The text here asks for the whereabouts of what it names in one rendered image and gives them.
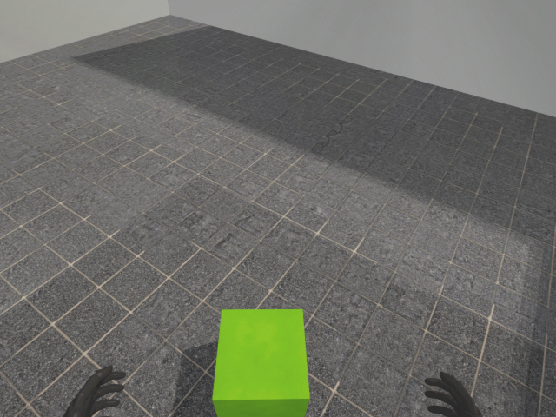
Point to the left robot hand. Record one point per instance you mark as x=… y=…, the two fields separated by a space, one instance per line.
x=84 y=404

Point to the carton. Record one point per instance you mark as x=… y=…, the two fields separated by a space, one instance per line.
x=261 y=365

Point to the right robot hand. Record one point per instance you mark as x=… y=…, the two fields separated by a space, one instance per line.
x=460 y=400

